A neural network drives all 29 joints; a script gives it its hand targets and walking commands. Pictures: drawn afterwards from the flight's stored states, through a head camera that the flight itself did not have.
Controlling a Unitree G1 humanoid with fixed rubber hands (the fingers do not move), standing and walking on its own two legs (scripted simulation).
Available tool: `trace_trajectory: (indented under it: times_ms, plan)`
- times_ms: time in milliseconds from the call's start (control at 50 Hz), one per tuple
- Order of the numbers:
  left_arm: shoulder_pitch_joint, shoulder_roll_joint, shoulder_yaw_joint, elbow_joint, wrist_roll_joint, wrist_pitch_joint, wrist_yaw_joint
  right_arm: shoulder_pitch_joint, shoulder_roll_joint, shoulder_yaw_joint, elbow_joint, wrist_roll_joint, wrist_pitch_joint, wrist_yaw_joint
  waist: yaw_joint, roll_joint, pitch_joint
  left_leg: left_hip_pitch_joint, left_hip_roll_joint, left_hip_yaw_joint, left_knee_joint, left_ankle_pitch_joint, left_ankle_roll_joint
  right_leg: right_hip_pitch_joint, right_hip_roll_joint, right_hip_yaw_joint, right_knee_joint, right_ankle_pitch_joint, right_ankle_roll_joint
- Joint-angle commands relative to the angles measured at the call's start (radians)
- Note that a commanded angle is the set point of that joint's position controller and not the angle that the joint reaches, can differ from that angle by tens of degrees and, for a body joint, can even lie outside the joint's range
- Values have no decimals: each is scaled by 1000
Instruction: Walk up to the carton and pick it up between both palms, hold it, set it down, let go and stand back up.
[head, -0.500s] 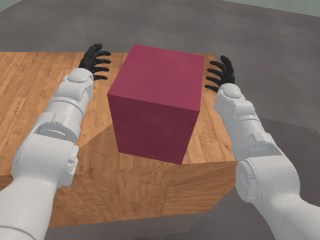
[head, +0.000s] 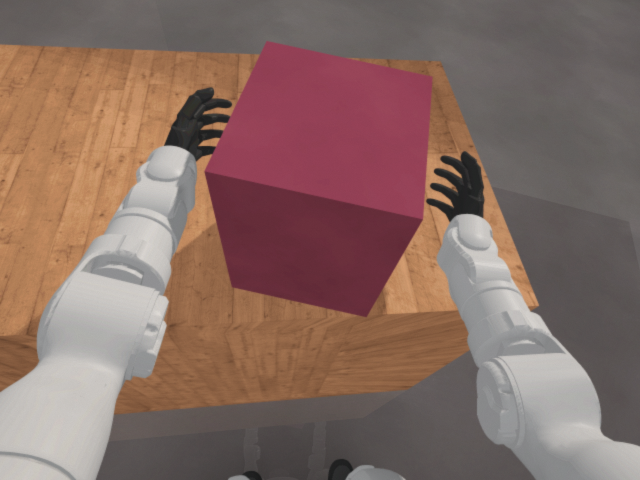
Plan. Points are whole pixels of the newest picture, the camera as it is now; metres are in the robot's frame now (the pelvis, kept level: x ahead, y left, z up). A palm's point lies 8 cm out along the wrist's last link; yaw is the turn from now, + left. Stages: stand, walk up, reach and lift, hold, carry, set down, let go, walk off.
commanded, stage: reach and lift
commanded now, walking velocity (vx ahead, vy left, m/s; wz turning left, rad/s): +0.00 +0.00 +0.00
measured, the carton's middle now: (321, 193) +0.45 -0.04 +0.06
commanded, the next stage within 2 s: none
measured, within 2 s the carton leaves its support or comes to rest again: leaves its support in 0.72 s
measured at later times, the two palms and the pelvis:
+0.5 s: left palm (205, 157) +0.49 +0.10 +0.10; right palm (440, 197) +0.41 -0.19 +0.09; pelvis +0.00 +0.00 +0.00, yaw +0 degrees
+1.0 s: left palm (206, 164) +0.46 +0.10 +0.11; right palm (447, 218) +0.38 -0.19 +0.09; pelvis +0.02 +0.01 +0.01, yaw +0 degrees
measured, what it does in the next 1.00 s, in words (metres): stands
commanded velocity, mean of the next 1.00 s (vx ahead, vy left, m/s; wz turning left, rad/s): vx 0.00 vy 0.00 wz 0.00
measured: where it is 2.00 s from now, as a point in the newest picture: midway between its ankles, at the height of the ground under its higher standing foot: outside the picture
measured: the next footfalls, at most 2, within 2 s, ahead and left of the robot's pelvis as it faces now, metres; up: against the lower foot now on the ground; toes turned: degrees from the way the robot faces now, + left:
none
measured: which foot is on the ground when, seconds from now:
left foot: down 0.00-1.00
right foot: down 0.00-1.00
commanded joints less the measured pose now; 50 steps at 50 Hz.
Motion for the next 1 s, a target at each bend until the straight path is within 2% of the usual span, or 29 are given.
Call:
trace_trajectory:
  times_ms: [0, 60, 80, 140, 240, 260, 280, 300, 340, 380, 460, 480, 520, 540, 560, 580, 600, 620, 660, 680, 720, 740, 820, 860, 880, 900, 940, 960, 980]
  plan:
    - [-397, 23, 77, -222, -2, -57, -15, -443, -82, 11, -274, 8, -90, 16, -30, 202, -944, 612, -20, 9, 51, 581, -93, 176, 82, 43, -43, 519, 11]
    - [-405, 6, 105, -257, 30, -64, -11, -441, -57, 9, -284, -2, -96, 15, -26, 196, -943, 598, -22, 9, 44, 589, -90, 200, 84, 48, -36, 556, 18]
    - [-403, 8, 119, -260, 49, -66, -11, -436, -39, 15, -286, -5, -96, 15, -12, 191, -942, 594, -24, 12, 43, 586, -87, 210, 82, 54, -38, 561, 19]
    - [-420, -22, 129, -256, 78, -68, -11, -453, -14, -3, -282, -18, -96, 13, -15, 194, -929, 582, -24, 14, 35, 558, -87, 223, 79, 60, -40, 570, 18]
    - [-431, -66, 155, -228, 139, -65, -9, -457, 29, -40, -232, -63, -87, 13, -21, 194, -872, 591, -23, 18, 16, 497, -87, 216, 78, 51, -52, 515, 21]
    - [-431, -88, 154, -219, 147, -65, -11, -468, 51, -44, -233, -69, -85, 16, -14, 190, -863, 599, -19, 17, 15, 496, -89, 205, 79, 50, -55, 496, 20]
    - [-430, -101, 157, -211, 154, -62, -11, -472, 55, -67, -216, -88, -83, 13, -28, 187, -845, 606, -21, 16, 13, 480, -89, 193, 80, 45, -62, 483, 18]
    - [-443, -101, 168, -206, 171, -67, -10, -477, 71, -74, -213, -94, -84, 13, -17, 198, -841, 606, -18, 19, 9, 472, -90, 192, 79, 45, -64, 464, 22]
    - [-463, -121, 185, -201, 194, -61, -6, -493, 79, -107, -200, -126, -84, 3, -21, 186, -820, 604, -20, 23, -5, 422, -90, 195, 78, 41, -73, 426, 23]
    - [-474, -133, 177, -205, 205, -66, 3, -488, 95, -143, -181, -154, -84, -4, -36, 207, -830, 620, -16, 18, -1, 430, -102, 183, 81, 38, -72, 427, 24]
    - [-470, -187, 208, -195, 258, -53, 4, -502, 152, -179, -164, -208, -90, -5, -30, 209, -801, 623, -18, 26, -14, 397, -101, 192, 80, 32, -82, 401, 21]
    - [-479, -208, 216, -179, 265, -55, 0, -510, 176, -182, -146, -224, -87, 1, -34, 197, -780, 618, -16, 28, -22, 379, -100, 194, 78, 30, -85, 382, 21]
    - [-462, -239, 229, -195, 291, -64, -1, -506, 209, -199, -163, -257, -103, 12, -25, 202, -796, 644, -14, 32, -20, 413, -106, 208, 78, 23, -88, 394, 22]
    - [-467, -248, 243, -179, 303, -72, -6, -505, 226, -205, -157, -270, -105, 19, -15, 205, -785, 631, -15, 34, -24, 389, -105, 214, 75, 29, -90, 374, 17]
    - [-452, -268, 253, -161, 319, -75, -11, -498, 240, -221, -158, -287, -113, 27, -20, 211, -772, 633, -16, 34, -30, 386, -105, 223, 74, 23, -92, 377, 15]
    - [-456, -274, 274, -144, 341, -77, -16, -506, 254, -234, -142, -311, -112, 32, -18, 191, -743, 619, -15, 38, -37, 360, -100, 234, 73, 28, -94, 373, 14]
    - [-453, -312, 269, -170, 358, -91, -27, -497, 305, -232, -158, -333, -128, 45, -20, 201, -756, 642, -17, 41, -34, 398, -101, 253, 70, 24, -92, 396, 15]
    - [-432, -353, 297, -133, 390, -93, -40, -504, 343, -243, -147, -364, -135, 61, -7, 196, -733, 636, -16, 42, -42, 400, -102, 270, 72, 26, -98, 392, 14]
    - [-421, -480, 309, -93, 446, -102, -72, -516, 470, -244, -139, -427, -151, 101, -10, 189, -707, 648, -16, 39, -48, 423, -99, 295, 71, 29, -102, 409, 16]
    - [-412, -550, 333, -65, 489, -108, -94, -525, 562, -240, -132, -463, -153, 130, 9, 189, -678, 638, -19, 41, -55, 418, -95, 321, 69, 31, -106, 417, 12]
    - [-410, -746, 349, 13, 560, -114, -155, -578, 767, -213, -130, -542, -155, 204, 18, 164, -601, 614, -24, 42, -87, 395, -83, 395, 71, 32, -112, 433, 12]
    - [-404, -785, 341, 32, 569, -119, -169, -575, 801, -220, -125, -574, -160, 224, 4, 161, -588, 611, -27, 44, -96, 392, -86, 434, 78, 29, -119, 463, 12]
    - [-389, -813, 345, 47, 563, -140, -173, -589, 806, -214, -135, -610, -181, 254, 0, 149, -551, 595, -31, 48, -109, 412, -84, 483, 79, 38, -111, 517, 16]
    - [-383, -810, 358, 51, 560, -143, -176, -602, 807, -202, -137, -603, -184, 257, -8, 129, -497, 578, -32, 52, -120, 379, -78, 494, 77, 37, -112, 493, 18]
    - [-383, -802, 368, 57, 560, -141, -177, -605, 801, -204, -139, -604, -182, 260, -1, 119, -474, 573, -32, 56, -129, 367, -72, 503, 77, 44, -110, 493, 20]
    - [-379, -808, 360, 53, 558, -140, -177, -605, 803, -199, -150, -603, -184, 260, -11, 116, -465, 569, -34, 57, -131, 366, -73, 515, 78, 40, -109, 499, 23]
    - [-373, -808, 368, 46, 559, -130, -182, -611, 801, -197, -158, -595, -181, 257, -6, 113, -413, 565, -34, 62, -140, 344, -69, 532, 73, 42, -112, 479, 25]
    - [-365, -810, 368, 45, 557, -122, -184, -603, 796, -195, -154, -595, -176, 254, -18, 96, -399, 565, -34, 59, -152, 334, -66, 534, 75, 41, -115, 478, 28]
    - [-371, -806, 361, 33, 552, -121, -184, -603, 789, -191, -154, -587, -177, 255, -16, 103, -392, 567, -33, 61, -148, 332, -66, 529, 71, 43, -113, 468, 28]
